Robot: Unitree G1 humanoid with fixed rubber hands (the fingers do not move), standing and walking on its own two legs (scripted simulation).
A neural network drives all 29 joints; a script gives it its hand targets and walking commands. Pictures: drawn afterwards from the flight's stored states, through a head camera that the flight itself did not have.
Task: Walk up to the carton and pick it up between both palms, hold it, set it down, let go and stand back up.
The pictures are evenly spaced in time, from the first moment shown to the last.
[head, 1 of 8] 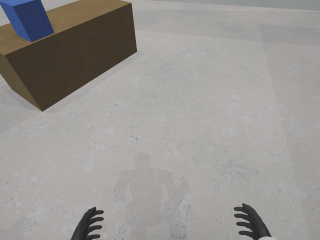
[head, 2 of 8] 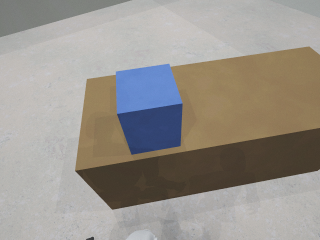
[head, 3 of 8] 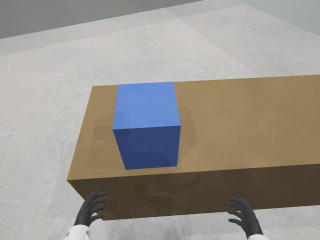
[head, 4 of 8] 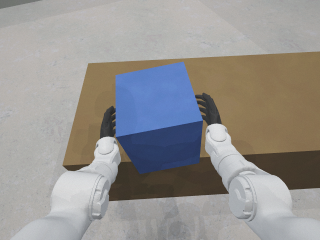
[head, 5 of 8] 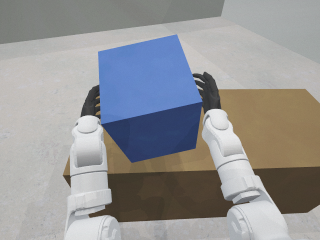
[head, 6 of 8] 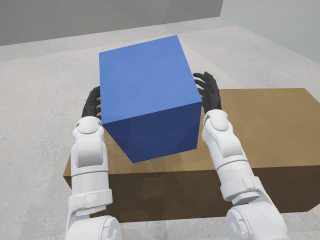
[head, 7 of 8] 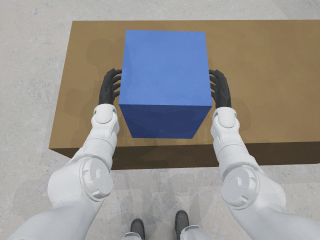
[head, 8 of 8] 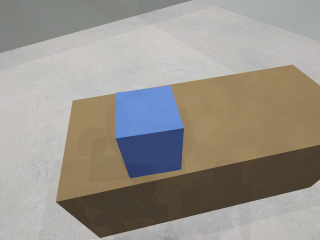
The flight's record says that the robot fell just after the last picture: no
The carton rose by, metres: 0.22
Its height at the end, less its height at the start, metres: +0.00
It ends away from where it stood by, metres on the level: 0.05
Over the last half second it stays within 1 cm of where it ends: yes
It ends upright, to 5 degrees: yes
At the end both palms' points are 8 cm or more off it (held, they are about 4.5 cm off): yes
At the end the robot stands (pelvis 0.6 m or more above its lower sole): yes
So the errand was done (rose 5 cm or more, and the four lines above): yes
